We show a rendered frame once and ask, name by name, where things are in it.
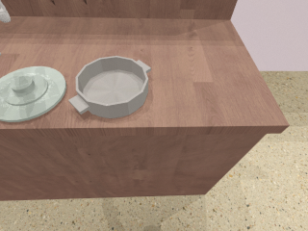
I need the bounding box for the table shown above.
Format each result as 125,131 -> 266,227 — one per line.
0,0 -> 290,201

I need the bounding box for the lid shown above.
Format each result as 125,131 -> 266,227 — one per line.
0,66 -> 66,122

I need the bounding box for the robot left hand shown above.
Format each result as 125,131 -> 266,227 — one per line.
0,0 -> 11,56

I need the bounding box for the knob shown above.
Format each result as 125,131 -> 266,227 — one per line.
10,76 -> 35,93

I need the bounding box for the pot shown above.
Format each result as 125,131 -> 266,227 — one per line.
68,56 -> 151,118

